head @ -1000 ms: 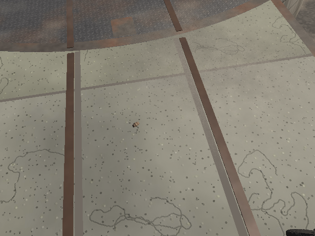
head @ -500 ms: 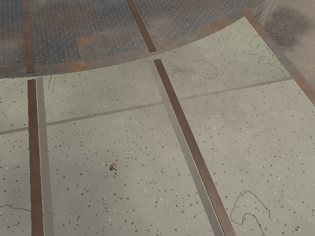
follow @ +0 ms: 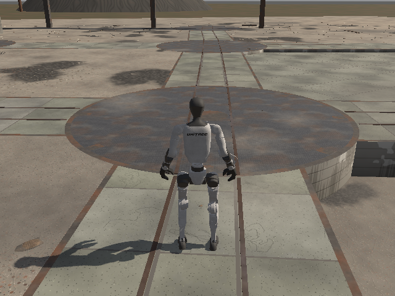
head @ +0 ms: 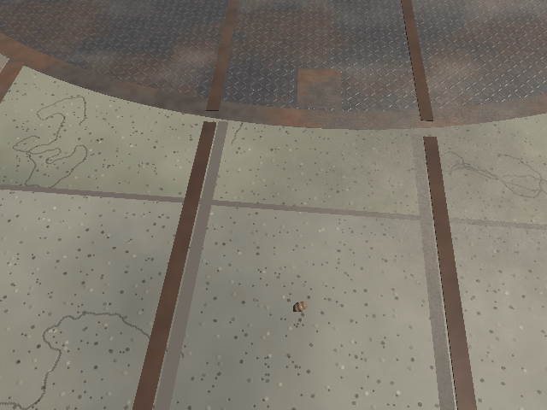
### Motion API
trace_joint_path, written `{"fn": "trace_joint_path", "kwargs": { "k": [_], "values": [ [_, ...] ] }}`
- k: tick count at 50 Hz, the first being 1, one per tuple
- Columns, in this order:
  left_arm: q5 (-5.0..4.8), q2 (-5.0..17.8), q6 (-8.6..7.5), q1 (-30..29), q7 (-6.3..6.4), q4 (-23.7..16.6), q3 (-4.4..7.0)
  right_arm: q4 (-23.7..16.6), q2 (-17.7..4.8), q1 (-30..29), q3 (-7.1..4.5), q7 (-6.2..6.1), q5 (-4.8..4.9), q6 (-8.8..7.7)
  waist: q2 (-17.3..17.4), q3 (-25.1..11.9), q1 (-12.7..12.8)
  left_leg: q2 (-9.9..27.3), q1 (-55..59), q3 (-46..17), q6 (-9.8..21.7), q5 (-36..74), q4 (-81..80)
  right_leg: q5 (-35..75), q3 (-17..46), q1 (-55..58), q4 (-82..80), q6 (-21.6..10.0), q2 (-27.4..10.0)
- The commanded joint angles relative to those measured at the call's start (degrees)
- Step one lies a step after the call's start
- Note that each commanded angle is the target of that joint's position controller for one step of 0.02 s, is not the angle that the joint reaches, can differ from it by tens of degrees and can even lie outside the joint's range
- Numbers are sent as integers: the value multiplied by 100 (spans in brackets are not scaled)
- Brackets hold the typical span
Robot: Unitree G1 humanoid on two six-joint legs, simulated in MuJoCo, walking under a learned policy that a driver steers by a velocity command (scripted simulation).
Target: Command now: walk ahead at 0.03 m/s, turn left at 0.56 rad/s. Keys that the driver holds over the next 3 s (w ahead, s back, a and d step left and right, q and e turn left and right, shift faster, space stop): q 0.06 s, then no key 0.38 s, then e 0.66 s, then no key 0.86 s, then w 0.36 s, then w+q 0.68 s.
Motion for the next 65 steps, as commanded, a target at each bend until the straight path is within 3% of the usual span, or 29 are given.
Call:
{"fn": "trace_joint_path", "kwargs": {
  "k": [1,3,4,5,6,8,9,11,15,19,22,24,25,26,27,34,37,39,42,46,47,48,49,50,51,52,54,57,65],
  "values": [
    [-122,1066,-45,-282,0,-331,290,-384,-509,334,-169,92,-8,-39,-996,-953,-194,-100,781,299,278,439,-956,1011,868,670,-470,-1078,-1454],
    [-181,847,-11,-14,-12,-140,253,-246,-648,721,-260,75,-56,-44,-572,-847,-309,-267,1669,171,639,1246,-2059,89,402,85,347,-460,-1114],
    [-6,484,7,197,-57,-151,154,-335,-1200,764,-386,-24,-79,-65,995,-683,-111,940,2322,-1612,1128,2640,-2725,-1398,-244,-1151,1901,170,-429],
    [78,528,-14,-182,-12,-464,146,-548,-1616,581,-420,-24,-238,-135,1832,-575,-238,2071,2028,-2972,2224,3451,-2903,-2974,181,-2221,3144,424,295],
    [18,764,-11,-533,28,-468,215,-544,-1294,625,-338,7,-348,-262,1186,-772,-504,1879,1794,-2714,2310,3014,-3003,-2846,807,-2150,3876,350,180],
    [-50,777,56,-206,85,-201,274,-520,-917,47,-213,-10,-207,-388,699,-688,-127,1225,1707,-1839,1652,2407,-2884,-1905,984,-2067,3989,255,40],
    [-3,806,90,-82,109,-106,288,-531,-728,-156,-134,-34,-118,-398,751,-695,-53,1108,1669,-1617,1527,2650,-2842,-1588,968,-1958,4006,310,34],
    [-32,718,89,105,82,-18,273,-512,-514,-201,-23,-82,-145,-408,733,-846,50,919,1591,-1311,1520,3158,-2811,-1176,928,-1520,4105,402,104],
    [-69,470,78,-64,30,-11,140,-403,-473,-134,3,-124,-156,-407,689,-795,-89,835,1907,-1222,1521,2856,-2780,-965,959,-1159,2690,482,22],
    [-97,539,70,-106,-18,17,106,-257,-584,-100,-20,-66,-174,-359,759,-599,-248,915,1642,-1501,1687,2313,-2801,-1360,841,-430,1623,456,68],
    [-95,468,18,143,-40,163,75,-127,-437,-255,50,-30,-101,-355,629,-510,-64,787,1496,-1587,1562,2221,-2637,-723,763,209,344,342,142],
    [33,583,-46,409,-78,296,35,38,-171,-24,140,-20,-166,-437,209,-744,-21,480,1241,-1272,1044,1784,-2506,1091,1167,1230,-414,153,-208],
    [19,978,-40,327,-66,260,102,64,-232,191,108,15,-279,-503,-371,-774,-334,58,1136,-871,803,1254,-2295,1886,1397,1303,-50,-28,-504],
    [-88,1009,-35,102,-97,307,143,57,-266,129,80,0,-291,-519,-832,-698,-405,-252,1427,-487,592,1019,-2347,1055,1420,683,39,-274,-401],
    [-120,889,-45,-58,-128,194,133,37,-504,-236,21,-46,-277,-498,-709,-512,-187,-307,1579,-351,499,1004,-2100,642,1498,312,-81,-324,-311],
    [-148,824,-48,-49,-33,11,132,-29,-429,11,-183,-237,-172,-264,-240,-440,-213,66,1720,-348,845,942,-2044,94,1744,-597,526,-281,-29],
    [-138,634,51,186,-54,-71,109,-40,-660,41,-267,-249,-186,-296,905,-575,-77,1444,1825,-1503,1613,1522,-2778,-1202,953,-978,2047,17,344],
    [-143,795,125,-45,-118,-205,187,-145,-635,-40,-228,-282,-219,-402,726,-510,-183,2119,1739,-1883,2089,2544,-2922,-2624,987,-1399,3510,90,41],
    [-180,573,224,-15,-188,-210,119,-165,-891,-471,-305,-274,-127,-445,493,-481,-56,1645,1529,-824,1617,2720,-2807,-2036,836,-967,2844,110,-190],
    [-192,611,267,503,-321,-110,182,-41,-865,-452,-302,-235,19,-297,666,-761,117,1246,1332,156,1149,2330,-2057,-686,73,357,995,-22,356],
    [-157,724,277,681,-295,-63,246,80,-706,-167,-271,-209,47,-287,358,-737,112,1059,1022,446,825,1617,-1462,-265,241,836,360,-189,480],
    [-146,1301,255,775,-210,-159,395,80,-426,74,-200,-172,-112,-279,-1003,-577,-12,511,-196,972,258,-18,19,1306,1851,1538,-280,-643,-466],
    [17,1823,150,673,-201,-452,424,-310,-297,-347,-120,-194,-295,-307,-1903,-594,15,-314,-1520,484,-127,-2021,1454,3042,4024,1567,-463,-1857,-1906],
    [183,1670,0,851,-268,-457,385,-385,-543,-698,-186,-242,-168,-337,-1118,-1084,386,-274,-1475,-341,-78,-1969,2223,2386,4106,1386,-658,-2240,-1988],
    [137,1525,-108,594,-269,-456,331,-360,-621,-713,-224,-269,-60,-326,-849,-793,171,-173,-1577,-478,13,-1415,2325,1739,3590,1270,-656,-1927,-1616],
    [-1,1356,-127,270,-218,-474,300,-230,-667,-579,-263,-318,-94,-310,-595,-627,1,-63,-1622,-509,34,-829,2141,1253,3155,1172,-600,-1533,-1275],
    [-118,1105,-83,8,-116,-537,192,-117,-699,-431,-297,-358,-163,-289,-670,-634,-142,-82,-1247,-521,-28,-175,1984,1438,2735,904,-574,-1244,-915],
    [-81,959,-69,174,-32,-575,135,-42,-496,-248,-248,-303,-91,-318,-612,-918,-133,-196,-1023,-484,-120,274,1783,1755,2477,1173,-543,-1252,-769],
    [4,928,7,216,-39,-492,87,-79,-367,-527,-135,-214,-57,-358,-856,-573,121,-58,-115,-409,-214,162,-186,725,2572,871,-634,-1320,-670]
  ]
}}
Next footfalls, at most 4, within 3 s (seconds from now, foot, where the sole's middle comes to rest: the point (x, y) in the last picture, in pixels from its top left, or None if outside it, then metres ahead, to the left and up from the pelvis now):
0.06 left None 0.04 0.13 -0.77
0.48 right None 0.06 -0.11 -0.77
0.96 right None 0.02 -0.13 -0.77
1.44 left None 0.08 0.09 -0.77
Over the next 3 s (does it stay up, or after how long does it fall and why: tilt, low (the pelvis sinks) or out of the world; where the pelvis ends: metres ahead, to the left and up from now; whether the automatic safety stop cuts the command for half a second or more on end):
stays up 0.43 -0.09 0.01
